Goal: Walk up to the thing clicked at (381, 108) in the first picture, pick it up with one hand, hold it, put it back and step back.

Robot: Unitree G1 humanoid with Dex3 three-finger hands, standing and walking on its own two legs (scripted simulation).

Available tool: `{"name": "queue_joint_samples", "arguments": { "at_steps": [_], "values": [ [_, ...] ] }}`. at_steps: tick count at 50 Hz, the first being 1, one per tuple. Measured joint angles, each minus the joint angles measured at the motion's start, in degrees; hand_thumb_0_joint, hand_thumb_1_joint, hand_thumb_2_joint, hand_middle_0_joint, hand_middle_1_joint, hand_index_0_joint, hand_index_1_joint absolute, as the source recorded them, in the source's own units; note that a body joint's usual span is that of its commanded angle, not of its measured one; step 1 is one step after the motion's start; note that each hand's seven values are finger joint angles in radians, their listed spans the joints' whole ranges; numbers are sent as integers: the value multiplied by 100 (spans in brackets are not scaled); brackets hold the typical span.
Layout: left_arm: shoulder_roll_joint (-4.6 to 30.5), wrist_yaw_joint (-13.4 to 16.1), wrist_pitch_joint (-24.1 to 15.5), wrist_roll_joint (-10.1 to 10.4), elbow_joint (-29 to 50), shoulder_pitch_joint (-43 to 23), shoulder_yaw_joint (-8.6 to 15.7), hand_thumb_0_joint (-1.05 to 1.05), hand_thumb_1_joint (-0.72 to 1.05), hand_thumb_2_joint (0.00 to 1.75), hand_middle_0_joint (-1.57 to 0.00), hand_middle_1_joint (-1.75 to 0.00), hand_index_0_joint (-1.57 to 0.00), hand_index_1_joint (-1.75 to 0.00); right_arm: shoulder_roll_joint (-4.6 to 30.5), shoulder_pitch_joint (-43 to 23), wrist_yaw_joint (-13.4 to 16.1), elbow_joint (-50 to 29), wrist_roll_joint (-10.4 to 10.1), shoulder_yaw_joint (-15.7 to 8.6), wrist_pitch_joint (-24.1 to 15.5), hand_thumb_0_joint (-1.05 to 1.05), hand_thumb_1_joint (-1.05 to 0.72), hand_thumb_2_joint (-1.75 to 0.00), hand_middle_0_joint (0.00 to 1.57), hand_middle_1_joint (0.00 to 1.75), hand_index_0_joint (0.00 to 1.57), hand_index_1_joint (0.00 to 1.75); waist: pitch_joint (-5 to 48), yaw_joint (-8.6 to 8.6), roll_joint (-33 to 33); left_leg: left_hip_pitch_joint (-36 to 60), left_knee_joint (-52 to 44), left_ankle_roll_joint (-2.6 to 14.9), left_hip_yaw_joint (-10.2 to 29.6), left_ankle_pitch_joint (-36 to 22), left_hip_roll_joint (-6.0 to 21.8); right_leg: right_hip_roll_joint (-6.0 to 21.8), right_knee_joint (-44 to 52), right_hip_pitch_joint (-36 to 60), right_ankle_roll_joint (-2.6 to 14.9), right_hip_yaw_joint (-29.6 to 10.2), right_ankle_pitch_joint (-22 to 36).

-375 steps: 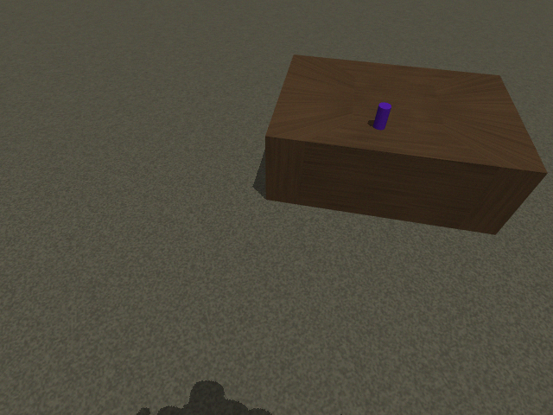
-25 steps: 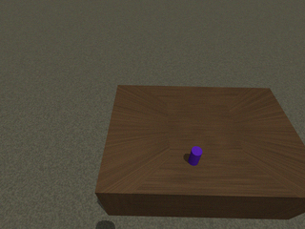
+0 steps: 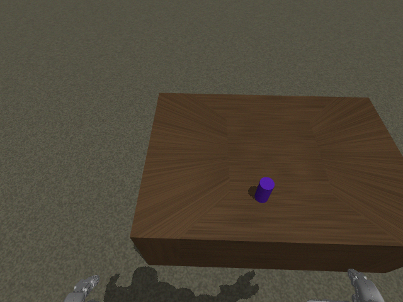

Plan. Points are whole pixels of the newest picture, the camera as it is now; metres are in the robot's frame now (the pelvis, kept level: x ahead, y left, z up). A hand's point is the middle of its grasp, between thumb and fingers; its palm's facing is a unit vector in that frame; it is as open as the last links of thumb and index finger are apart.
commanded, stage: go down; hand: right
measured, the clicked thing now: (264, 190) +0.52 -0.20 -0.32
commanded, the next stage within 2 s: none
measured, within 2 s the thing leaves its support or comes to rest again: neither
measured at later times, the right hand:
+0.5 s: hand (338, 296) +0.17 -0.28 -0.14, palm faces +0.06 +0.95 -0.32, open 17.4 cm
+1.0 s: hand out of the picture +0.16 -0.29 -0.13, palm faces +0.09 +0.95 -0.31, open 17.3 cm
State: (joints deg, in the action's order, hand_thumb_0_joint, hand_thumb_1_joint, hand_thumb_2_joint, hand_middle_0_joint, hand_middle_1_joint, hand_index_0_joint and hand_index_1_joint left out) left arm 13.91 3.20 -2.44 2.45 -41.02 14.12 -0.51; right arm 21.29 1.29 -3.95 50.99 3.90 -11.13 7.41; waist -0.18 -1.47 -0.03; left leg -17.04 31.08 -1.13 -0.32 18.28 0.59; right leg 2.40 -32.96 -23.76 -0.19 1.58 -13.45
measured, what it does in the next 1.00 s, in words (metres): stands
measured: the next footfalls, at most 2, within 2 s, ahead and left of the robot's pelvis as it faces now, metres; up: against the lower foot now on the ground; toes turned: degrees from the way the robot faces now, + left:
none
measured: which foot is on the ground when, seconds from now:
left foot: down 0.00-1.00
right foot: down 0.00-1.00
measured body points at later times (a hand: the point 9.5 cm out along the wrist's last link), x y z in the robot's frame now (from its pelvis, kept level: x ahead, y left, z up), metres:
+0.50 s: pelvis +0.03 +0.00 -0.03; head +0.07 -0.01 +0.42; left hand +0.17 +0.26 -0.12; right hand +0.17 -0.33 -0.11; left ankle -0.03 +0.13 -0.73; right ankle +0.04 -0.12 -0.73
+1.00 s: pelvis +0.02 +0.00 -0.05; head +0.06 -0.02 +0.40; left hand +0.18 +0.25 -0.12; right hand +0.15 -0.33 -0.11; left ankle -0.03 +0.14 -0.73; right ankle +0.04 -0.12 -0.73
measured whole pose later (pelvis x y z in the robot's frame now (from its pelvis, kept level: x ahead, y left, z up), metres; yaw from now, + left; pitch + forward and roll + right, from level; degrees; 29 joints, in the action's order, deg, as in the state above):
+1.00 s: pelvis +0.02 +0.00 -0.05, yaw -2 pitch +11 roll +3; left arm 13.7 9.9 -9.7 1.5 -34.4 15.0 -1.0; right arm 23.4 19.4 -8.9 15.7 -0.3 -14.0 22.5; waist 7.6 -2.0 1.4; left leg -32.2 51.4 -1.0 -3.4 30.3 -0.1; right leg 2.9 -55.9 -41.7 -0.6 -2.3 -25.4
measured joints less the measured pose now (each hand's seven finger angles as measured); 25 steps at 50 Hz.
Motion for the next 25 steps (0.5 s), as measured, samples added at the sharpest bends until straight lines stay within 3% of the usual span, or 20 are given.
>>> {"name": "queue_joint_samples", "arguments": {
  "at_steps": [5, 11, 16, 25],
  "values": [
    [46, 73, -140, -23, 155, -80, 21, 1, 90, 89, -20, -29, -20, -30, -22, 285, -244, -353, -44, 10, 239, 1, 17, -11, 6, 5, 6, 6, -12, 27, 65, -193, 224, -12, -26, 143, 22, -21, -229, -213, 12, -29, -131],
    [80, 183, -362, -141, 147, -157, 44, 1, 90, 89, -20, -29, -20, -30, -39, 424, -298, -736, 66, -134, 121, 0, 40, -7, 5, 5, 5, 6, 51, 94, -2, -653, 777, -10, -82, 455, 38, -33, -763, -699, 0, -99, -400],
    [57, 273, -433, -167, 171, -108, 47, 1, 89, 89, -20, -29, -20, -31, -16, 703, -271, -1303, 10, -218, 196, 0, 48, -5, 4, 6, 5, 6, 254, 74, -32, -834, 1084, -1, -128, 686, 19, -15, -1141, -936, -18, -156, -649],
    [38, 401, -479, -94, 403, -37, 12, 1, 89, 90, -20, -29, -19, -31, 96, 1094, -382, -2009, -199, -136, 759, 0, 52, -3, 4, 5, 5, 6, 495, -29, 78, -884, 1290, 1, -169, 896, -18, 21, -1481, -1064, -26, -209, -916]
  ]
}}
